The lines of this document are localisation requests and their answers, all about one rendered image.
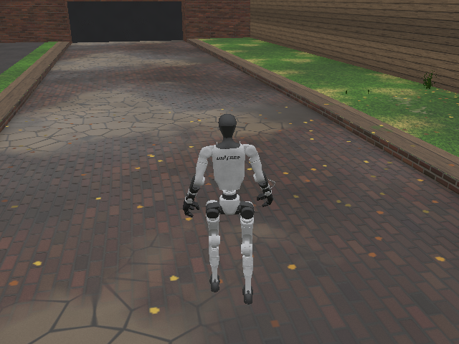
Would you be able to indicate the robot left thigh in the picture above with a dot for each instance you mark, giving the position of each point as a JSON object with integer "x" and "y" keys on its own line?
{"x": 212, "y": 214}

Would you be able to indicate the robot right forearm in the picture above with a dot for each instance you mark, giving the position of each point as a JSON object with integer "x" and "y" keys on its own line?
{"x": 264, "y": 185}

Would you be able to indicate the robot left hand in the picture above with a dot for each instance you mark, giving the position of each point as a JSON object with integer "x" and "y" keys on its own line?
{"x": 187, "y": 206}

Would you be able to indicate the robot left forearm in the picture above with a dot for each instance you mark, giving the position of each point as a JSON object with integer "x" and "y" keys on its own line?
{"x": 192, "y": 192}

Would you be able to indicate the robot thigh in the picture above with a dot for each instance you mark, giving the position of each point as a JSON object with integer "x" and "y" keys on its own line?
{"x": 212, "y": 214}
{"x": 247, "y": 220}

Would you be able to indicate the robot right upper arm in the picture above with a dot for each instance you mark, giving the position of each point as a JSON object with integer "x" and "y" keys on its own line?
{"x": 251, "y": 152}

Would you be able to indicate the robot right thigh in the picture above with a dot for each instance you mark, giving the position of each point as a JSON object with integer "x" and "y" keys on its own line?
{"x": 247, "y": 220}

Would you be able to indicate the robot right hand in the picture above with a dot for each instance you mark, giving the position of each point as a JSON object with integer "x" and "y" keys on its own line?
{"x": 263, "y": 196}

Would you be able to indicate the robot left upper arm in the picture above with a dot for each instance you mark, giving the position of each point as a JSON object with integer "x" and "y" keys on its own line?
{"x": 202, "y": 162}

